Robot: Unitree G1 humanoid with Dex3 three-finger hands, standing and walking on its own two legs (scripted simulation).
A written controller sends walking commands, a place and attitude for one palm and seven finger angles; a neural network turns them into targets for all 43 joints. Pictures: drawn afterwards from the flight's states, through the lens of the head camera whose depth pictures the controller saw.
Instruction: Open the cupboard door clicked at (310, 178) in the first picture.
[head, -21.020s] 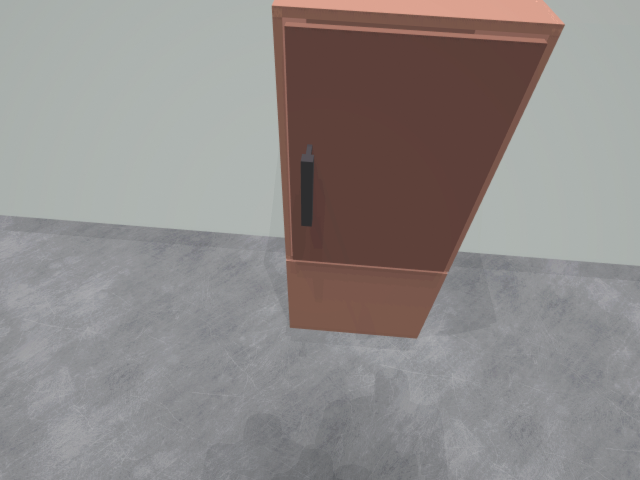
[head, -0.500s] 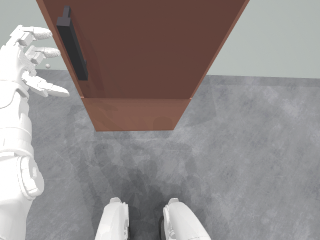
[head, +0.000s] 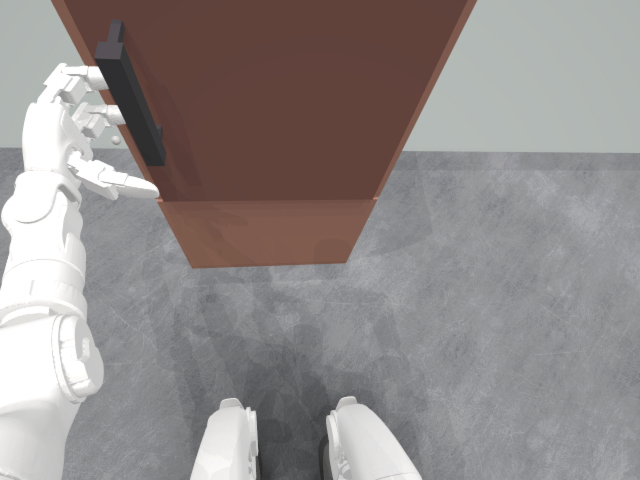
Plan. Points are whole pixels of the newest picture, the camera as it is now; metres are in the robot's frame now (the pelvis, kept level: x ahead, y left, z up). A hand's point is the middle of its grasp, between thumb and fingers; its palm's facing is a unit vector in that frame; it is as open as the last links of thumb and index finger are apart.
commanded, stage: slide the fingers in behind the handle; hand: left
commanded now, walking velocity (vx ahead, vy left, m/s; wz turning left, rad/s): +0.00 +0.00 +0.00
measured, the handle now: (138, 101) +0.56 +0.19 +0.05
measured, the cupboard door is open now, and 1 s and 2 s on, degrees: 0 0 4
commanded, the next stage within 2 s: close the thumb around the handle in 0.82 s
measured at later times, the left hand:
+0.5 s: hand (149, 138) +0.51 +0.17 +0.05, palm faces -0.01 -1.00 -0.01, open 14.0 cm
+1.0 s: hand (149, 137) +0.51 +0.17 +0.05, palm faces -0.01 -1.00 -0.01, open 13.9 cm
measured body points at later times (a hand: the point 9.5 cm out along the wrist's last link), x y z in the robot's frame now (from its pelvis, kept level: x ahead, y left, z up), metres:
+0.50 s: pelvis +0.00 -0.01 +0.00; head +0.15 +0.02 +0.42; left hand +0.51 +0.23 +0.05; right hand +0.02 -0.27 -0.11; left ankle +0.03 +0.10 -0.63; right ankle +0.01 -0.12 -0.63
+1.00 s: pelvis +0.00 +0.00 +0.00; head +0.15 +0.02 +0.43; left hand +0.51 +0.23 +0.05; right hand +0.02 -0.27 -0.11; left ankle +0.03 +0.10 -0.63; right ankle +0.01 -0.12 -0.63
